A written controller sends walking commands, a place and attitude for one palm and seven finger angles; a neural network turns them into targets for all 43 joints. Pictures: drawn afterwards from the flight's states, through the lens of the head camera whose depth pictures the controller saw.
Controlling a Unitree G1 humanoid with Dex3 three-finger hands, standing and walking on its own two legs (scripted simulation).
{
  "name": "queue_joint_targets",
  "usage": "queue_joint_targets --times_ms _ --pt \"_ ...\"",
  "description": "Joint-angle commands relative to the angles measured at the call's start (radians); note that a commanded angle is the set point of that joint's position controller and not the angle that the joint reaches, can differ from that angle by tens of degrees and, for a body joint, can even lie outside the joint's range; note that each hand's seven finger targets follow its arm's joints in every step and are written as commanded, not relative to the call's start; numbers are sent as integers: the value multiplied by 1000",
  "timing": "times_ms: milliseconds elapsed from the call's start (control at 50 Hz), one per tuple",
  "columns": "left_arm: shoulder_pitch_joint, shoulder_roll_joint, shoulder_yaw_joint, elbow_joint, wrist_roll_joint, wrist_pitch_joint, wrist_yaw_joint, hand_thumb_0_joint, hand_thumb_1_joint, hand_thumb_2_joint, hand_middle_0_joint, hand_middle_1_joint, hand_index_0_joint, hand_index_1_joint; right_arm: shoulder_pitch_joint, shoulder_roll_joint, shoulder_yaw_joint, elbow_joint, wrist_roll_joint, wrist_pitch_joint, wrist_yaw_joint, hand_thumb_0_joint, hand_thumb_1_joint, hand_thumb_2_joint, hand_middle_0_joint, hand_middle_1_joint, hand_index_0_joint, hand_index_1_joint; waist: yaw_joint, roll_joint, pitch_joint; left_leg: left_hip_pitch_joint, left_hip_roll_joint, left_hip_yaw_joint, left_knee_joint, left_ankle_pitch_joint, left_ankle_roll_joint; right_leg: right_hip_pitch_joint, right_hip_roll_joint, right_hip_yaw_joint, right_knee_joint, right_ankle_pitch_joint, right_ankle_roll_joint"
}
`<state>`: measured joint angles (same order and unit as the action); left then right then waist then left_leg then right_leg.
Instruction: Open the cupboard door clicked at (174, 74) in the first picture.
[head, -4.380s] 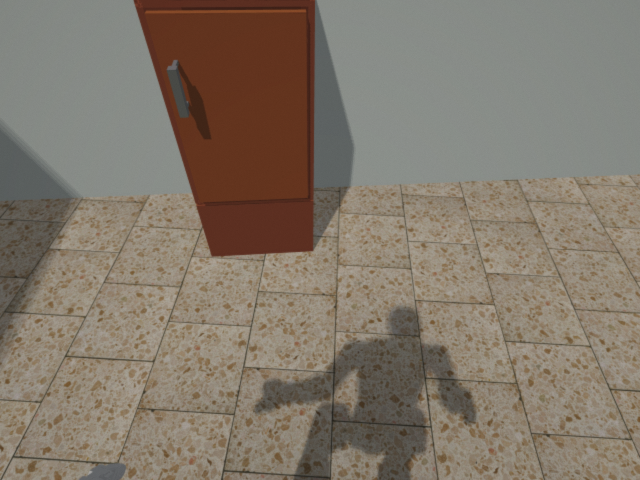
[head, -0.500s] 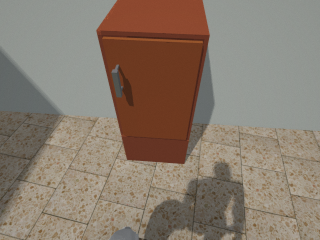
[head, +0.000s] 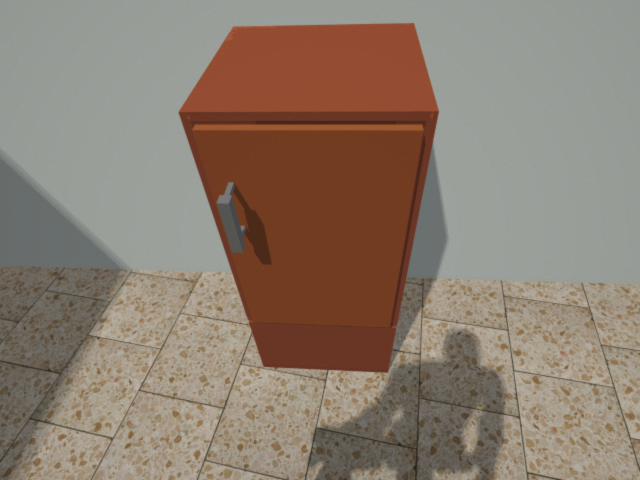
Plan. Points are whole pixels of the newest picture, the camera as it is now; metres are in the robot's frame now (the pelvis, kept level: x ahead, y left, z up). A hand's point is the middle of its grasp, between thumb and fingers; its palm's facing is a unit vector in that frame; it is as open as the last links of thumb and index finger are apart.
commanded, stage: come to a stop and stand still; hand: left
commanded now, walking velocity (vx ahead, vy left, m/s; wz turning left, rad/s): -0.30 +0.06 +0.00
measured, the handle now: (234, 217) +0.56 +0.20 -0.02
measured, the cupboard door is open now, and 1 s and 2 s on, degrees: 0 0 0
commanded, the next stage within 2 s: look again from close up in 1.26 s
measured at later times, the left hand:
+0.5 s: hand out of the picture +0.01 +0.25 -0.17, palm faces +0.07 -0.98 -0.19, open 7.4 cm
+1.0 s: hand out of the picture -0.03 +0.16 -0.16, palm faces +0.03 -0.98 -0.21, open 7.3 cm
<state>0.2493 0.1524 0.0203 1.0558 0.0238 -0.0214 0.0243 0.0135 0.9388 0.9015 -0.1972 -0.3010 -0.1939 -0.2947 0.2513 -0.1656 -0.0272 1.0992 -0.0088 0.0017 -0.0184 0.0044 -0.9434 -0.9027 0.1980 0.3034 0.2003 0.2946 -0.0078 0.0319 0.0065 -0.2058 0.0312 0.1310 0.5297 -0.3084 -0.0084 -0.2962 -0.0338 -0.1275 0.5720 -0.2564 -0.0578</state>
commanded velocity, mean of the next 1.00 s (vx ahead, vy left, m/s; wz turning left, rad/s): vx -0.01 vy -0.05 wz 0.00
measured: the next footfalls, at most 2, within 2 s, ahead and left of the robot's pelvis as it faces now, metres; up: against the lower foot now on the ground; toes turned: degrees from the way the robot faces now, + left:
left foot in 0.32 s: +0.05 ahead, +0.12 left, +0.00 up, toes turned +2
right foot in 0.78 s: -0.02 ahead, -0.11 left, +0.00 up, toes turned -4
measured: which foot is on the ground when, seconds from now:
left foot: up 0.00-0.30, down 0.32-1.00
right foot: down 0.00-0.34, up 0.36-0.76, down 0.78-1.00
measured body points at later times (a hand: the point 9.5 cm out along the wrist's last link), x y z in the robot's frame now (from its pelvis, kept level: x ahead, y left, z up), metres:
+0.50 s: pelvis -0.03 +0.06 +0.01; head -0.01 +0.08 +0.46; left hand +0.01 +0.31 -0.16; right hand +0.02 -0.17 -0.13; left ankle -0.03 +0.15 -0.73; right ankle -0.04 -0.08 -0.68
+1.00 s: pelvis -0.04 -0.01 +0.01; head -0.04 -0.03 +0.46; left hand -0.03 +0.21 -0.15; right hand -0.08 -0.22 -0.16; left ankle -0.03 +0.15 -0.73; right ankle -0.06 -0.10 -0.73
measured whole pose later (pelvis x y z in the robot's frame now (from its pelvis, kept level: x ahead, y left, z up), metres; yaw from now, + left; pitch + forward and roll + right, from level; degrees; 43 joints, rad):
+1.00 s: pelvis -0.04 -0.01 +0.01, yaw +0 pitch -1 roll +0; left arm 0.27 0.14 0.01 1.14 0.01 0.01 0.02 0.02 0.93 0.90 -0.20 -0.30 -0.20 -0.30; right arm 0.32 -0.14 -0.02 1.17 -0.01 0.01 -0.03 0.00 -0.91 -0.90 0.20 0.30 0.20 0.29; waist -0.03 0.04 0.01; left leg -0.19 0.10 0.04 0.43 -0.21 -0.07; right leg -0.14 0.01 -0.08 0.44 -0.28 -0.03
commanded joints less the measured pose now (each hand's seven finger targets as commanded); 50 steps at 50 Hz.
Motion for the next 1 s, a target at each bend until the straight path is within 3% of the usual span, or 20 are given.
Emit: queue_joint_targets --times_ms 0,60,120,200,260,280,300,320,340,360,400,460,600,680,720,740,760,800,860,980 --pt "47 156 31 -23 -10 0 21 0 900 900 -200 -300 -200 -300 83 -40 -10 -19 2 14 -11 0 -900 -900 200 300 200 300 1 -171 -6 -80 42 -61 69 -76 -12 160 -270 239 -189 754 -89" --pt "58 189 56 -27 -2 16 28 0 900 900 -200 -300 -200 -300 34 -53 -25 -49 3 31 -21 0 -900 -900 200 300 200 300 41 -138 -55 -186 11 -82 278 -212 -25 279 -332 257 -146 1027 -158" --pt "8 201 73 -57 5 32 34 0 900 900 -200 -300 -200 -300 -5 -59 -35 -81 6 43 -22 0 -900 -900 200 300 200 300 47 -126 -77 -223 4 -133 388 -248 -31 286 -345 237 -146 966 -184" --pt "-56 206 77 -83 9 40 28 0 900 900 -200 -300 -200 -300 27 -45 -36 -87 4 41 -13 0 -900 -900 200 300 200 300 22 -157 -110 -139 3 -103 221 -154 -36 238 -294 186 -143 739 -144" --pt "-76 184 67 -83 -4 48 20 0 900 900 -200 -300 -200 -300 103 -49 -30 -65 -1 24 -10 0 -900 -900 200 300 200 300 -19 -180 -114 63 4 -60 -88 118 -24 96 -210 146 -101 404 -44" --pt "-68 146 57 -91 -9 51 13 0 900 900 -200 -300 -200 -300 113 -86 -34 -66 -5 12 -10 0 -900 -900 200 300 200 300 -22 -69 -107 122 79 -130 -167 173 -1 18 -141 103 -38 207 9" --pt "-46 88 44 -102 -13 55 7 0 900 900 -200 -300 -200 -300 74 -150 -42 -92 -13 1 -10 0 -900 -900 200 300 200 300 -4 152 -67 61 264 -350 -268 213 65 -75 -46 49 48 -91 69" --pt "-63 85 42 -112 -11 56 4 0 900 900 -200 -300 -200 -300 25 -183 -40 -118 -19 0 -17 0 -900 -900 200 300 200 300 -4 168 -4 -43 353 -457 -324 217 151 -97 -10 80 172 -230 81" --pt "-80 99 48 -98 -1 71 3 0 900 900 -200 -300 -200 -300 6 -185 -42 -110 -22 -6 -29 0 -900 -900 200 300 200 300 -15 186 20 -61 349 -450 -350 197 155 -111 -10 146 294 -253 79" --pt "-61 111 55 -76 -1 75 -4 0 900 900 -200 -300 -200 -300 -19 -167 -35 -104 -23 -5 -36 0 -900 -900 200 300 200 300 6 136 35 -45 315 -399 -338 180 145 -139 -7 186 365 -195 77" --pt "-14 117 58 -43 0 67 -18 0 900 900 -200 -300 -200 -300 -39 -146 -28 -106 -18 -12 -39 0 -900 -900 200 300 200 300 20 74 31 25 274 -308 -312 229 134 -180 -9 183 411 -127 89" --pt "-8 114 58 -34 0 73 -22 0 900 900 -200 -300 -200 -300 18 -152 -36 -86 -17 -14 -43 0 -900 -900 200 300 200 300 -4 74 40 85 267 -268 -312 285 129 -200 -8 174 422 -97 109" --pt "-51 81 37 -47 -4 70 -24 0 900 900 -200 -300 -200 -300 83 -169 -49 -53 -19 -7 -36 0 -900 -900 200 300 200 300 -43 122 30 125 264 -265 -283 315 151 -110 -19 112 191 -183 105" --pt "23 60 26 -10 -10 53 -16 0 900 900 -200 -300 -200 -300 56 -170 -51 -38 -16 -3 -26 0 -900 -900 200 300 200 300 -13 146 -1 69 231 -245 -243 264 128 35 0 66 -21 -98 87" --pt "82 80 26 22 -8 35 -8 0 900 900 -200 -300 -200 -300 66 -133 -44 -26 -5 -5 -21 0 -900 -900 200 300 200 300 11 61 -10 -5 166 -188 -161 217 67 178 -17 78 -237 83 84" --pt "89 118 26 30 -7 23 -1 0 900 900 -200 -300 -200 -300 72 -88 -33 -25 3 -8 -17 0 -900 -900 200 300 200 300 8 -29 -11 -70 116 -134 -97 142 24 227 -110 186 -280 110 54" --pt "66 156 26 30 -10 18 4 0 900 900 -200 -300 -200 -300 70 -40 -17 -28 6 -6 -10 0 -900 -900 200 300 200 300 -6 -119 8 -94 61 -84 -86 22 -6 186 -199 252 -307 99 11" --pt "35 153 26 31 -10 10 6 0 900 900 -200 -300 -200 -300 49 -32 -8 -25 -10 12 -9 0 -900 -900 200 300 200 300 -4 -269 71 -25 49 -74 -58 -4 -12 15 -191 275 -369 -37 -22" --pt "22 101 10 40 -17 8 6 0 900 900 -200 -300 -200 -300 120 -32 2 31 -10 1 -12 0 -900 -900 200 300 200 300 -24 -134 84 31 65 -96 -125 167 -8 28 -114 193 -292 72 -1" --pt "66 95 11 52 -21 11 9 0 900 900 -200 -300 -200 -300 119 -34 5 49 -7 4 -17 0 -900 -900 200 300 200 300 -7 -70 113 22 74 -94 -130 170 -17 35 -88 184 -311 14 14"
